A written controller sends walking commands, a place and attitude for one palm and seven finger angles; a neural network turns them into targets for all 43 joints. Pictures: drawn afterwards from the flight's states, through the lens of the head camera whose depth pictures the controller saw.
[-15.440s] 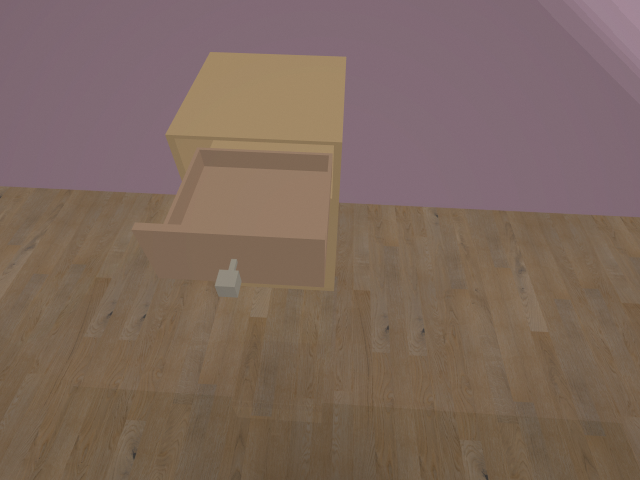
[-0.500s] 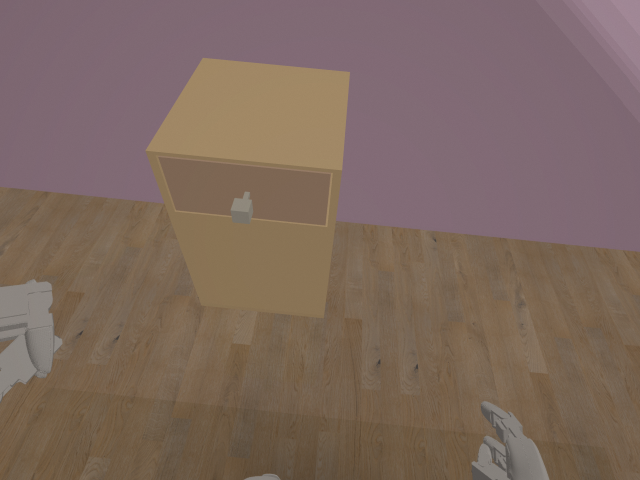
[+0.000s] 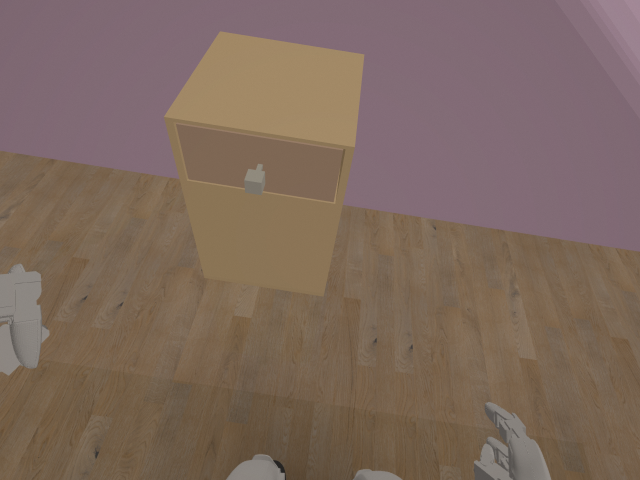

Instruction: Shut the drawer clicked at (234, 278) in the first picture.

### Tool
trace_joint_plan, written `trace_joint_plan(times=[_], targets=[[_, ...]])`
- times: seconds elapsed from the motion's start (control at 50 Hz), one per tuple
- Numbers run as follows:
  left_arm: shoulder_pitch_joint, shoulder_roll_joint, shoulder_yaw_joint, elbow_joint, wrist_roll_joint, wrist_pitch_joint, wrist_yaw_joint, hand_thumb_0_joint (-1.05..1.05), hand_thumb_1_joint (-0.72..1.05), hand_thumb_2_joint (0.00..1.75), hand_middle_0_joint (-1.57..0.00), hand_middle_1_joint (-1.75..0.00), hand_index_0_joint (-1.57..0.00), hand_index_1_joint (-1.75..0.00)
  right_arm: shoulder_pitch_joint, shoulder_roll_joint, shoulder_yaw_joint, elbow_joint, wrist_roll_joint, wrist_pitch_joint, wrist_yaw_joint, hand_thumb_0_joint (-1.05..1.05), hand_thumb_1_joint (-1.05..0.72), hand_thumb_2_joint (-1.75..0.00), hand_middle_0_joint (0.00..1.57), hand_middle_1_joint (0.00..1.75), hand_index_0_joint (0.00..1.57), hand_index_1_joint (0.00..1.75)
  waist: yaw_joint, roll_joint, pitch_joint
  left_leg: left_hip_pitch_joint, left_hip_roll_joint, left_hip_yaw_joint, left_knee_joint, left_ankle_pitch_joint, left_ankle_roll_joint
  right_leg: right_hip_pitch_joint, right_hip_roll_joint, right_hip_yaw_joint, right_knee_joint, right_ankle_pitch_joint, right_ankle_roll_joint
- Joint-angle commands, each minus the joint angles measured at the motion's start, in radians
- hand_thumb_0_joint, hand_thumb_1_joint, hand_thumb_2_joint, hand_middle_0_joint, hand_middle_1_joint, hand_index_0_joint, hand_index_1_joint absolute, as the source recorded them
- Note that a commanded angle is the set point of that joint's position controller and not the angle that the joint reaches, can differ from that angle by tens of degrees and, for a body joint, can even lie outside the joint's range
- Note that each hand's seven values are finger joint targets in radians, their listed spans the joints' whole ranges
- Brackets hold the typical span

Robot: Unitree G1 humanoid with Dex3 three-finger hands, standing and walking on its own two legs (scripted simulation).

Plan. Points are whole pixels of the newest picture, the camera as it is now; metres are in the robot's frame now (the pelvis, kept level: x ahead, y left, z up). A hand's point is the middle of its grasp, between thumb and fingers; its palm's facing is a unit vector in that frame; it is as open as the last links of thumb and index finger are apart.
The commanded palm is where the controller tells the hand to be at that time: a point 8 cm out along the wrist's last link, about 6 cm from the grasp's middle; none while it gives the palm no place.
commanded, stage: step back with the hand held close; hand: left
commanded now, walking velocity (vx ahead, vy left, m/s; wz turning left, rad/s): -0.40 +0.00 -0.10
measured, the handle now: (256, 176) +0.78 +0.16 -0.18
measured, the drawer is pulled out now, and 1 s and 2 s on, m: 0.00 0.00 0.00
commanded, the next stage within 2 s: stop stepping back and stand still in 0.18 s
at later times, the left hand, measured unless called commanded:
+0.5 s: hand (31, 456) +0.12 +0.21 +0.18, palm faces +0.20 -0.85 -0.48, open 3.2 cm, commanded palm +0.05 +0.26 +0.19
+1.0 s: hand out of the picture +0.09 +0.22 +0.17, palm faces +0.26 -0.86 -0.43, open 3.2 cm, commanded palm +0.04 +0.27 +0.19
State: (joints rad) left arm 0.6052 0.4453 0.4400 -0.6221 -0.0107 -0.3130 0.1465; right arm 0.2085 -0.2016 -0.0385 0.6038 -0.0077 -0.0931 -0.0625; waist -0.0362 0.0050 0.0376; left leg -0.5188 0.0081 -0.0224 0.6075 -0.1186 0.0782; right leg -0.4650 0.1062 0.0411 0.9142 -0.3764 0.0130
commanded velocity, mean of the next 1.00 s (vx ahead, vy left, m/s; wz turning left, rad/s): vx -0.01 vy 0.01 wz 0.00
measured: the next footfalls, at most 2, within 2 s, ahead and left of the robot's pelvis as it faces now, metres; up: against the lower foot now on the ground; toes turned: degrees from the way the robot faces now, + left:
right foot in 0.24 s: -0.13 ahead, -0.12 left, +0.00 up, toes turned -6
left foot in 0.38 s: +0.08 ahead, +0.06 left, +0.00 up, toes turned -6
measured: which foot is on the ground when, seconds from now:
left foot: down 0.00-0.26, up 0.28-0.36, down 0.38-0.52, up 0.54-0.66, down 0.68-1.00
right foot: up 0.00-0.22, down 0.24-1.00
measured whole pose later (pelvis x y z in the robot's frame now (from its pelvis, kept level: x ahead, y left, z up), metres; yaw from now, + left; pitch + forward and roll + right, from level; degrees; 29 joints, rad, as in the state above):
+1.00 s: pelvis -0.12 +0.00 +0.01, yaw -6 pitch +0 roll -1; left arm 0.66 0.37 0.35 -0.59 -0.03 -0.23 0.14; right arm 0.21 -0.16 0.03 0.63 0.01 -0.09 -0.05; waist -0.01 0.00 -0.01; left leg -0.34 0.01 0.01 0.58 -0.24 0.02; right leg -0.16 0.01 -0.01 0.51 -0.34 0.01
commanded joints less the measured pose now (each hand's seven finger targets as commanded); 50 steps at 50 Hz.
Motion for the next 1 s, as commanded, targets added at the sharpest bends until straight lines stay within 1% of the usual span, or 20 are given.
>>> trace_joint_plan(times=[0.0,0.14,0.18,0.22,0.26,0.3,0.34,0.38,0.44,0.48,0.5,0.52,0.54,0.62,0.66,0.7,0.78,0.86,0.9,0.98], targets=[[-0.009,0.11,0.086,-0.25,-0.037,-0.068,0.023,0.0,0.9,0.9,-1.4,-1.6,-1.4,-1.6,-0.071,-0.129,-0.042,-0.121,-0.02,-0.098,0.014,0.0,-0.9,-0.9,0.2,0.3,0.2,0.3,0.02,0.146,-0.168,0.085,0.281,-0.252,-0.384,-0.337,0.075,0.122,-0.042,-0.011,0.081,-0.151,-0.012],[-0.021,0.131,0.076,-0.246,-0.052,-0.081,-0.009,0.0,0.9,0.9,-1.4,-1.6,-1.4,-1.6,-0.038,-0.116,-0.029,-0.043,-0.054,-0.1,0.03,0.0,-0.9,-0.9,0.2,0.3,0.2,0.3,0.025,0.272,-0.289,0.411,0.223,-0.143,-0.372,-0.031,-0.061,0.225,-0.037,-0.084,-0.542,-0.088,-0.057],[-0.033,0.157,0.092,-0.256,-0.064,-0.091,-0.028,0.0,0.9,0.9,-1.4,-1.6,-1.4,-1.6,-0.057,-0.115,-0.026,-0.059,-0.042,-0.078,0.033,0.0,-0.9,-0.9,0.2,0.3,0.2,0.3,0.03,0.21,-0.287,0.435,0.167,-0.039,-0.261,0.027,-0.085,0.239,-0.067,-0.081,-0.669,0.017,-0.064],[-0.038,0.207,0.14,-0.261,-0.072,-0.102,-0.024,0.0,0.9,0.9,-1.4,-1.6,-1.4,-1.6,-0.082,-0.104,-0.019,-0.081,-0.025,-0.057,0.025,0.0,-0.9,-0.9,0.2,0.3,0.2,0.3,0.023,0.024,-0.229,0.454,0.073,0.062,0.023,-0.119,-0.11,0.054,-0.245,0.008,-0.726,0.114,-0.122],[0.008,0.172,0.113,-0.221,-0.078,-0.071,-0.024,0.0,0.9,0.9,-1.4,-1.6,-1.4,-1.6,-0.083,-0.105,-0.027,-0.102,-0.003,-0.064,0.011,0.0,-0.9,-0.9,0.2,0.3,0.2,0.3,0.006,-0.213,-0.167,0.396,-0.021,0.043,0.268,-0.178,-0.119,-0.098,-0.366,0.048,-0.684,0.151,-0.182],[0.093,0.126,0.109,-0.176,-0.084,-0.004,-0.022,0.0,0.9,0.9,-1.4,-1.6,-1.4,-1.6,-0.082,-0.073,-0.01,-0.118,0.015,-0.023,0.008,0.0,-0.9,-0.9,0.2,0.3,0.2,0.3,-0.01,-0.111,-0.139,0.359,0.02,0.041,0.115,-0.091,-0.092,-0.02,-0.287,-0.057,-0.517,0.257,-0.116],[0.044,0.137,0.107,-0.212,-0.082,0.017,-0.019,0.0,0.9,0.9,-1.4,-1.6,-1.4,-1.6,-0.122,-0.12,-0.003,-0.165,0.018,-0.035,-0.01,0.0,-0.9,-0.9,0.2,0.3,0.2,0.3,0.008,0.17,-0.063,0.299,0.124,-0.136,-0.251,-0.066,-0.044,0.035,-0.112,-0.11,-0.345,0.027,-0.007],[0.045,0.169,0.138,-0.203,-0.075,0.006,-0.001,0.0,0.9,0.9,-1.4,-1.6,-1.4,-1.6,-0.095,-0.122,-0.003,-0.159,0.012,-0.074,-0.018,0.0,-0.9,-0.9,0.2,0.3,0.2,0.3,0.02,0.211,-0.129,0.214,0.214,-0.317,-0.445,-0.432,-0.009,0.172,-0.057,-0.061,-0.275,-0.166,-0.013],[0.086,0.163,0.142,-0.272,-0.061,0.018,0.004,0.0,0.9,0.9,-1.4,-1.6,-1.4,-1.6,-0.085,-0.123,-0.007,-0.168,0.008,-0.074,-0.006,0.0,-0.9,-0.9,0.2,0.3,0.2,0.3,0.03,0.25,-0.18,0.116,0.136,-0.18,-0.437,-0.521,-0.078,0.366,-0.033,-0.111,-0.407,-0.14,-0.037],[0.183,0.14,0.119,-0.228,-0.06,0.025,-0.008,0.0,0.9,0.9,-1.4,-1.6,-1.4,-1.6,-0.063,-0.114,-0.013,-0.165,0.02,-0.059,0.004,0.0,-0.9,-0.9,0.2,0.3,0.2,0.3,0.026,0.051,-0.163,0.146,0.01,-0.004,-0.155,-0.361,-0.09,0.305,-0.129,-0.04,-0.586,-0.141,-0.081],[0.176,0.147,0.117,-0.227,-0.065,0.023,-0.01,0.0,0.9,0.9,-1.4,-1.6,-1.4,-1.6,-0.053,-0.112,-0.024,-0.153,0.02,-0.046,0.007,0.0,-0.9,-0.9,0.2,0.3,0.2,0.3,0.015,-0.13,-0.137,0.239,-0.029,0.034,0.131,-0.242,-0.1,0.095,-0.264,0.139,-0.698,-0.262,-0.142],[0.141,0.136,0.111,-0.213,-0.069,0.03,-0.003,0.0,0.9,0.9,-1.4,-1.6,-1.4,-1.6,-0.049,-0.119,-0.031,-0.135,0.018,-0.033,0.007,0.0,-0.9,-0.9,0.2,0.3,0.2,0.3,0.016,-0.215,-0.083,0.168,-0.019,0.01,0.321,-0.193,-0.1,0.007,-0.384,0.28,-0.762,-0.326,-0.208],[0.082,0.107,0.091,-0.191,-0.058,0.035,0.007,0.0,0.9,0.9,-1.4,-1.6,-1.4,-1.6,-0.032,-0.128,-0.033,-0.119,0.013,-0.024,0.013,0.0,-0.9,-0.9,0.2,0.3,0.2,0.3,0.007,-0.217,-0.054,0.097,0.003,-0.019,0.396,-0.19,-0.093,0.006,-0.424,0.304,-0.761,-0.288,-0.231],[-0.068,0.071,0.015,-0.091,-0.017,0.026,0.03,0.0,0.9,0.9,-1.4,-1.6,-1.4,-1.6,-0.054,-0.128,-0.013,-0.095,0.016,-0.066,-0.018,0.0,-0.9,-0.9,0.2,0.3,0.2,0.3,-0.005,0.023,0.027,0.268,0.032,0.012,-0.102,-0.225,-0.038,0.031,-0.251,0.043,-0.53,-0.133,-0.093],[-0.108,0.089,0.022,-0.162,-0.013,0.016,0.033,0.0,0.9,0.9,-1.4,-1.6,-1.4,-1.6,-0.065,-0.157,-0.018,-0.122,0.016,-0.092,-0.033,0.0,-0.9,-0.9,0.2,0.3,0.2,0.3,0.017,0.164,-0.003,0.289,0.139,-0.17,-0.232,-0.197,0.016,0.085,-0.139,-0.023,-0.368,0.033,-0.03],[-0.082,0.111,0.053,-0.177,-0.017,0.012,0.026,0.0,0.9,0.9,-1.4,-1.6,-1.4,-1.6,-0.059,-0.12,0.0,-0.118,0.014,-0.097,-0.033,0.0,-0.9,-0.9,0.2,0.3,0.2,0.3,0.011,0.216,-0.052,0.229,0.199,-0.307,-0.382,-0.437,0.029,0.144,-0.092,-0.069,-0.263,-0.04,-0.007],[0.014,0.09,0.056,-0.202,-0.016,0.023,0.019,0.0,0.9,0.9,-1.4,-1.6,-1.4,-1.6,-0.069,-0.102,0.012,-0.125,0.008,-0.099,-0.012,0.0,-0.9,-0.9,0.2,0.3,0.2,0.3,0.035,0.122,-0.094,0.134,0.151,-0.158,-0.303,-0.323,0.006,0.323,-0.115,-0.064,-0.436,0.02,-0.019],[0.071,0.076,0.047,-0.124,-0.042,0.041,0.012,0.0,0.9,0.9,-1.4,-1.6,-1.4,-1.6,-0.062,-0.097,-0.005,-0.125,0.021,-0.056,0.012,0.0,-0.9,-0.9,0.2,0.3,0.2,0.3,0.008,-0.17,-0.057,0.117,0.023,0.012,0.065,-0.158,-0.069,0.23,-0.318,0.242,-0.665,0.02,-0.134],[0.022,0.074,0.042,-0.108,-0.043,0.041,0.019,0.0,0.9,0.9,-1.4,-1.6,-1.4,-1.6,-0.063,-0.092,0.008,-0.117,0.019,-0.045,0.012,0.0,-0.9,-0.9,0.2,0.3,0.2,0.3,-0.001,-0.106,-0.056,0.182,0.034,0.018,-0.007,-0.092,-0.065,0.226,-0.306,0.156,-0.601,0.208,-0.124],[-0.014,0.084,0.035,-0.107,-0.035,0.04,0.015,0.0,0.9,0.9,-1.4,-1.6,-1.4,-1.6,-0.081,-0.098,0.019,-0.131,0.015,-0.04,-0.013,0.0,-0.9,-0.9,0.2,0.3,0.2,0.3,0.019,0.111,-0.101,0.361,0.116,-0.1,-0.222,0.138,-0.024,0.213,-0.135,-0.037,-0.431,0.25,-0.009]])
